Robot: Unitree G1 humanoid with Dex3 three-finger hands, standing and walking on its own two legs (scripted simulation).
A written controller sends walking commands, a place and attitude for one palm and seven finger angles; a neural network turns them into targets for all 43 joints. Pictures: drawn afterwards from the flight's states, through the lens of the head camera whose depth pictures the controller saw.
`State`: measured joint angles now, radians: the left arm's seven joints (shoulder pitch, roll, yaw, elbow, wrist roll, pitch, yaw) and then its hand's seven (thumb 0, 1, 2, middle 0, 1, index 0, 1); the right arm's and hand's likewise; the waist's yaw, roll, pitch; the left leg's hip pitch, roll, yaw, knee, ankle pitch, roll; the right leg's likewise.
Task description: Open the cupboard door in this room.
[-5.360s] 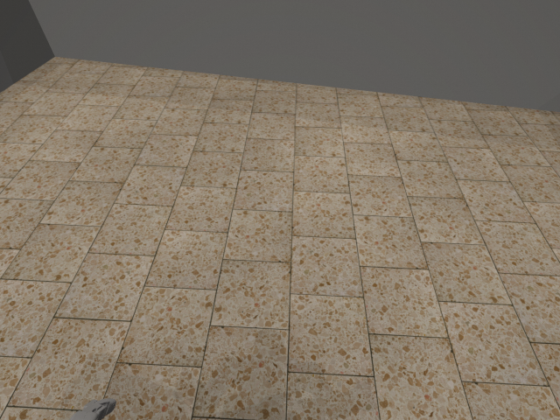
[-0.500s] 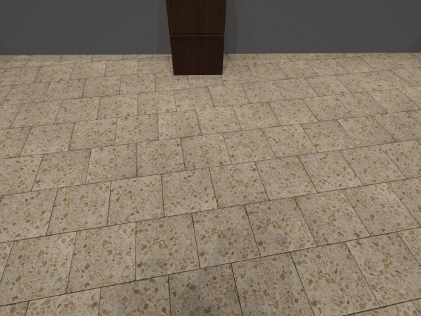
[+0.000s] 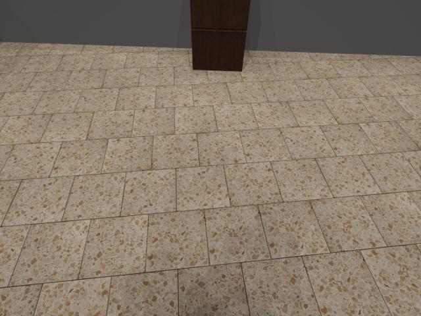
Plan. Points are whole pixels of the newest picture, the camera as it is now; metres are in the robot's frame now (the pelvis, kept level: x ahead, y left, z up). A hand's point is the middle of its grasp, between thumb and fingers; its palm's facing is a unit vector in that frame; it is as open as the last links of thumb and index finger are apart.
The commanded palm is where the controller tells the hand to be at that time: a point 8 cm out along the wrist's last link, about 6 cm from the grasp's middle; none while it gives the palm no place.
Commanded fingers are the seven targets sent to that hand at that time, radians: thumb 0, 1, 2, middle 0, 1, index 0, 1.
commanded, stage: turn or walk to find it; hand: left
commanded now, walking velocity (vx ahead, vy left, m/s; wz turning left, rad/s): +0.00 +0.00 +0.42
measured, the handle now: out of the picture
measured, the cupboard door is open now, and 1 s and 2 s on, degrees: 0 0 0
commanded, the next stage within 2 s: stand and wait in 0.06 s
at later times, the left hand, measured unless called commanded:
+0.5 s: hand out of the picture +0.05 +0.18 -0.16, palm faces +0.12 -0.96 -0.25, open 7.4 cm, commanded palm none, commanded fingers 0.00 0.90 0.90 -0.20 -0.30 -0.20 -0.30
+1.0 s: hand out of the picture -0.05 +0.23 -0.17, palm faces +0.33 -0.91 -0.25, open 7.4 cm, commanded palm none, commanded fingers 0.00 0.90 0.90 -0.20 -0.30 -0.20 -0.30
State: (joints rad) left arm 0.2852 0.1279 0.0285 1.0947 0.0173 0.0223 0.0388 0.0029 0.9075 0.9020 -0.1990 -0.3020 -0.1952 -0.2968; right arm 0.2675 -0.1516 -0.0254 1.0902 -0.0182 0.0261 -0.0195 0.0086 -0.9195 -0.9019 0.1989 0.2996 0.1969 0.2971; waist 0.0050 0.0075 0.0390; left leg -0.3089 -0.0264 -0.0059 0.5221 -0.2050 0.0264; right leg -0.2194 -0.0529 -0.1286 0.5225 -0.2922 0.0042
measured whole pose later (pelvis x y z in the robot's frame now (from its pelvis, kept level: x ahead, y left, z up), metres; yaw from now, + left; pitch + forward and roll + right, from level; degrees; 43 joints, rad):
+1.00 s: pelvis -0.02 +0.02 +0.00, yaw +18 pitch +0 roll -1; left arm 0.20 0.25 0.06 1.00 0.02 0.06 0.02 0.01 0.91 0.90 -0.20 -0.30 -0.19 -0.30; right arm 0.16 -0.20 -0.04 0.97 -0.02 0.02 -0.01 0.00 -0.91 -0.90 0.20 0.30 0.20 0.30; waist 0.00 -0.02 0.09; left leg -0.29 0.00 0.04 0.52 -0.23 0.04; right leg -0.42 -0.08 -0.06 1.04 -0.47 0.06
